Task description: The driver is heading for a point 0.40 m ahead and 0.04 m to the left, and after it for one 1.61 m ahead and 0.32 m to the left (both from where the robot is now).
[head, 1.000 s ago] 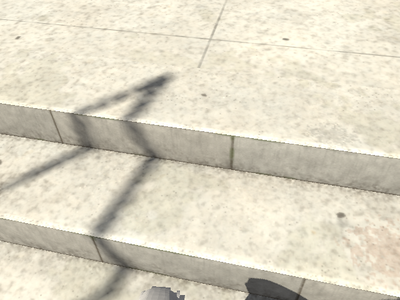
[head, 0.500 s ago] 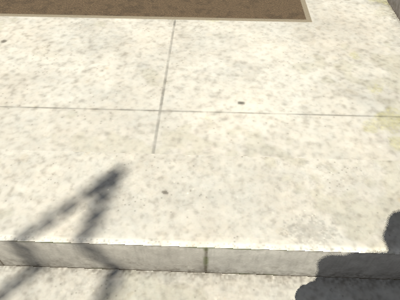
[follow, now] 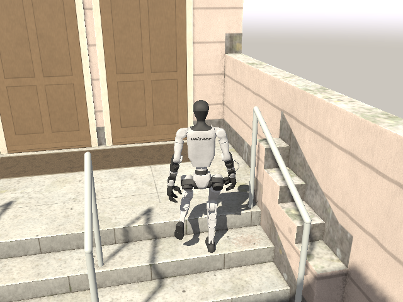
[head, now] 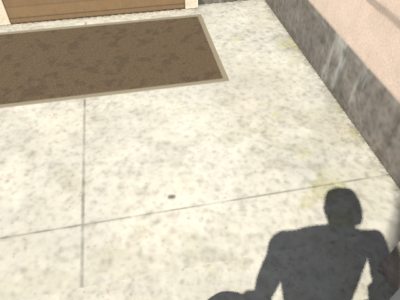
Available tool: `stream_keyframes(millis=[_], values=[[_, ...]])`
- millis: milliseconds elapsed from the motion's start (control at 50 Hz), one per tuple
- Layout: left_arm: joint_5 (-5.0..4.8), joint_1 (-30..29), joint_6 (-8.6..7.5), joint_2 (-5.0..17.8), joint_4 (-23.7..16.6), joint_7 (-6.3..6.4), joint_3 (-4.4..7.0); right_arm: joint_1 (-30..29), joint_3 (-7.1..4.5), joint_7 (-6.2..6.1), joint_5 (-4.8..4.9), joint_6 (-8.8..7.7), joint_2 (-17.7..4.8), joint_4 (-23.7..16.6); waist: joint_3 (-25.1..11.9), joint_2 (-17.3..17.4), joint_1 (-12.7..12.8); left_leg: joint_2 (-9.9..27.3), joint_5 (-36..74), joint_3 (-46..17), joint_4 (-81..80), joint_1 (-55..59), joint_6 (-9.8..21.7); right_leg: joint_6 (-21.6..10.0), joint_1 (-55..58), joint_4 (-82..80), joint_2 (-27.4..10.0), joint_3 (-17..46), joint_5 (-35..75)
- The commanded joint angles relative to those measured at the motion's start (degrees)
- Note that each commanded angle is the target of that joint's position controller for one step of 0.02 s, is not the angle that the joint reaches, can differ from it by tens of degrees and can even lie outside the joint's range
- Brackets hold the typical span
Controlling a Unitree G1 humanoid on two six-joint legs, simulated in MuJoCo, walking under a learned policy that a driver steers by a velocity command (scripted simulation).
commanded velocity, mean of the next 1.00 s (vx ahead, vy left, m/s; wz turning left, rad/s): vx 0.50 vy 0.00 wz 0.20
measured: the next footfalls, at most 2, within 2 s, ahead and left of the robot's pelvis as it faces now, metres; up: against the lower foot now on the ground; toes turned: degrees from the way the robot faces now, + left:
left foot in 0.28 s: +0.35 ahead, +0.15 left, +0.15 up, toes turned +1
right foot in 0.88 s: +0.71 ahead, -0.02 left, +0.15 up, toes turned +10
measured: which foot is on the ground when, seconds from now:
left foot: up 0.00-0.26, down 0.28-0.92, up 0.94-1.00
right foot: down 0.00-0.30, up 0.32-0.86, down 0.88-1.00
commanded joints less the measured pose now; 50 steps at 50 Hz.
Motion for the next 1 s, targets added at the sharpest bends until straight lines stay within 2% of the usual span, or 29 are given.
stream_keyframes(millis=[20,40,60,120,160,200,240,280,300,320,340,360,380,420,440,480,500,540,560,640,740,840,880,900,920,940,960,980,1000], values=[[0.86,-10.42,-3.03,-2.23,-3.48,-0.55,-1.83,2.97,1.85,-1.01,0.96,1.39,3.06,-2.93,3.59,-2.77,-7.70,2.57,-7.14,5.56,4.08,-15.23,1.15,-9.47,0.95,-26.22,-11.65,16.49,6.95],[2.26,-4.25,-3.24,-1.86,-1.73,0.03,-2.02,0.00,2.41,-1.09,2.20,1.07,3.44,-4.15,3.77,-6.91,-4.99,1.32,-12.57,7.24,15.20,-18.88,0.99,-9.94,1.73,-27.36,-11.98,17.56,6.46],[4.00,-1.24,-3.33,-2.45,-0.15,0.70,-2.49,-3.95,2.97,-1.25,1.80,0.91,4.24,-5.27,4.03,-4.73,-4.15,2.33,-12.00,7.06,12.34,-22.14,2.00,-8.34,3.85,-27.63,-12.32,16.35,3.54],[5.20,7.35,-3.89,0.33,2.61,0.72,-2.79,-17.02,3.62,-2.42,1.32,0.45,1.70,-12.47,4.41,0.72,-0.75,5.98,-8.88,7.86,-4.76,-26.10,1.82,-6.48,10.04,-28.59,-13.65,17.66,1.51],[3.05,6.13,-4.21,2.14,-0.36,-0.65,-2.76,-25.27,3.70,-2.48,1.33,2.01,0.74,-16.07,5.81,-3.59,0.24,8.08,-9.12,13.40,-21.26,-11.21,-1.98,-7.71,1.00,-38.50,-15.49,16.03,3.33],[-0.20,3.11,-4.70,2.98,-3.83,-2.16,-3.04,-24.55,4.52,-0.87,0.44,3.67,3.45,-16.09,8.01,-7.58,-1.08,5.33,-13.64,18.59,-25.47,9.34,-5.23,-9.83,-10.27,-44.09,-18.41,14.60,10.97],[-2.03,7.09,-5.59,7.95,-3.89,-2.38,-1.75,-22.70,3.65,0.05,-0.45,3.86,1.31,-15.21,6.41,-9.54,-0.91,0.32,-22.48,21.37,-36.20,6.29,-5.16,-10.13,10.27,-38.58,-21.21,14.07,42.40],[-1.35,7.44,-5.84,11.90,-4.89,-2.28,0.54,-15.96,1.91,0.37,1.28,1.32,-2.26,-13.95,-0.81,-12.52,-2.12,-2.69,-22.15,20.96,-47.76,10.08,-2.29,-7.54,30.56,-27.54,-20.57,9.73,76.07],[0.87,12.69,-6.42,8.35,-4.03,-2.01,0.76,-5.86,1.46,0.44,2.31,-0.19,-3.78,-9.95,-11.11,-5.59,-1.75,0.84,-2.17,9.19,-46.84,32.50,3.48,-3.00,19.40,-13.63,-15.96,7.76,78.54],[1.75,14.74,-5.92,4.00,-4.69,-2.46,0.01,5.27,0.88,-0.03,2.00,0.07,-6.00,-7.25,-20.62,6.22,-5.63,6.42,-15.99,-14.30,-63.30,51.37,9.77,-1.60,2.22,-1.05,-9.13,9.41,51.80],[1.70,6.58,-4.30,1.32,-6.49,-2.71,0.03,20.42,-0.43,-1.40,-0.08,0.87,-8.79,-1.98,-16.99,15.30,-13.05,11.77,-34.82,-38.11,-82.64,60.11,12.54,0.56,-15.24,20.57,-0.16,15.21,9.82],[0.21,-0.02,-3.91,2.40,-7.81,-2.17,1.34,21.91,-0.87,-2.06,-0.55,-0.49,-10.02,-0.19,-4.88,14.26,-13.45,11.12,-51.04,-42.85,-87.66,49.29,8.04,-0.17,-25.58,43.61,0.13,20.08,14.44],[-0.19,-0.85,-4.20,1.75,-7.41,-1.37,0.94,14.61,-1.28,-2.57,0.40,-1.08,-9.68,0.22,1.17,7.55,-9.31,10.97,-50.71,-38.01,-86.74,39.78,6.56,-0.91,-27.25,50.23,-2.50,18.90,19.06],[0.68,-5.22,-3.91,0.18,-10.85,0.19,-0.72,3.06,0.06,-2.68,1.08,-0.54,-1.44,0.88,1.77,-4.97,-1.91,10.86,-32.91,-27.87,-85.11,28.99,5.37,-2.00,-26.13,55.67,-5.77,15.33,22.13],[1.43,-6.11,-3.36,-0.27,-11.88,0.75,-1.52,-0.39,1.11,-2.87,0.78,-0.33,2.62,1.46,-0.17,-5.00,0.82,10.55,-25.80,-25.92,-85.34,26.60,4.87,-2.70,-26.52,58.90,-7.02,14.67,21.79],[1.72,-8.13,-2.36,0.34,-12.70,1.31,-2.20,-2.96,1.35,-3.13,0.86,-1.40,3.75,3.00,0.81,-5.23,3.42,7.62,-15.29,-14.49,-87.05,25.54,1.85,-2.87,-28.80,52.54,-9.02,13.36,19.73],[1.27,-9.99,-2.57,1.75,-13.37,1.45,-2.03,-1.82,0.75,-3.09,0.04,-2.08,2.20,4.00,0.95,-4.64,3.12,6.00,-11.75,-10.34,-87.58,25.50,0.15,-2.27,-29.11,49.88,-9.78,12.22,20.42],[0.39,-14.64,-3.21,4.75,-14.78,0.97,-1.06,-3.57,-0.30,-2.65,0.38,-2.67,-0.55,1.39,0.78,-3.23,1.61,1.98,-11.96,-1.76,-91.75,21.45,0.65,0.70,-20.66,37.31,-11.52,5.51,18.99],[1.10,-14.52,-3.64,3.77,-14.52,0.96,-0.88,0.72,0.30,-2.68,-0.07,-3.35,0.08,1.91,2.13,0.64,0.99,1.95,-7.07,-2.01,-92.81,23.01,0.66,2.24,-20.56,39.77,-12.01,3.71,19.64],[1.49,-23.13,-3.71,1.15,-17.88,1.08,-1.74,17.91,0.10,-2.12,-0.05,-4.15,1.18,5.44,2.48,0.34,-5.58,5.37,11.04,-4.38,-91.15,42.72,3.75,5.75,-30.45,22.86,-13.72,2.68,25.33],[1.12,-34.53,-1.76,0.86,-22.22,0.46,-0.67,19.88,-0.61,-0.50,2.32,-3.84,0.09,4.72,7.34,2.65,-6.59,7.04,9.48,-6.06,-95.67,39.70,4.72,6.97,-13.18,-1.80,-12.24,-1.13,27.79],[-0.78,-39.03,-1.74,2.26,-25.68,1.95,1.14,19.41,-3.24,-0.51,2.15,-3.11,-2.93,6.08,9.59,4.43,-4.50,10.68,24.53,-9.47,-91.87,50.53,3.59,5.13,-3.14,-18.81,-9.79,-1.58,19.85],[-3.11,-27.66,-3.14,6.47,-22.72,2.93,3.70,16.38,-4.48,-0.40,1.63,-2.74,-4.79,5.02,2.15,2.41,-0.40,7.25,37.71,-6.64,-84.06,47.84,-1.61,0.75,19.04,-19.92,-9.25,-1.59,26.45],[-2.78,-16.85,-3.92,7.98,-20.56,3.63,4.34,15.53,-3.38,-0.41,1.75,-3.07,-0.37,2.94,-9.56,-2.63,2.95,2.23,29.52,-4.36,-70.90,40.05,-4.76,-6.09,40.05,-14.53,-16.06,2.64,36.34],[-1.37,-5.10,-4.71,8.66,-17.86,3.35,3.93,24.27,-0.85,-0.80,0.63,-3.98,8.30,2.06,-23.87,-18.60,2.29,-7.33,-7.84,0.78,-53.79,17.64,-9.70,-21.42,70.41,-17.31,-31.53,23.62,44.19],[0.37,2.08,-4.60,5.56,-14.29,4.11,3.84,17.29,-1.20,-0.25,1.56,-4.02,5.52,1.48,-17.18,-18.18,6.98,-6.74,-30.34,2.93,-40.82,5.17,-9.03,-18.71,65.30,-28.90,-35.51,35.80,20.53],[0.36,-2.33,-4.46,5.81,-14.03,5.24,4.34,10.10,-2.97,-0.48,2.37,-3.01,2.16,0.46,-1.55,-10.12,6.18,-1.61,-22.45,2.63,-33.41,2.48,-6.74,-10.78,46.93,-33.05,-32.46,29.97,1.66],[-0.61,-7.96,-4.13,4.17,-14.30,5.78,3.89,9.18,-3.75,-1.47,2.31,-2.51,0.56,1.16,5.13,-7.57,2.65,1.69,-17.11,4.62,-35.49,4.97,-5.73,-7.80,33.59,-36.19,-30.68,23.03,-0.27],[-1.35,-10.33,-3.67,-0.12,-14.40,5.44,2.77,10.88,-3.93,-2.16,1.03,-2.21,1.04,2.29,3.38,-7.24,-0.22,3.76,-13.71,3.92,-39.64,10.41,-4.97,-7.22,28.78,-38.03,-28.76,17.32,8.48]])
Velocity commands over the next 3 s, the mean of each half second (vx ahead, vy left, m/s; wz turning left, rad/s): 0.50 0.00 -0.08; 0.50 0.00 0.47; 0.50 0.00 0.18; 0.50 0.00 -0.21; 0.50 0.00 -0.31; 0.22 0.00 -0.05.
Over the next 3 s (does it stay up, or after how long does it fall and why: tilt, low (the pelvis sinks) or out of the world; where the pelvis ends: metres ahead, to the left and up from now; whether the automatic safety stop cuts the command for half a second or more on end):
stays up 1.53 0.27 0.20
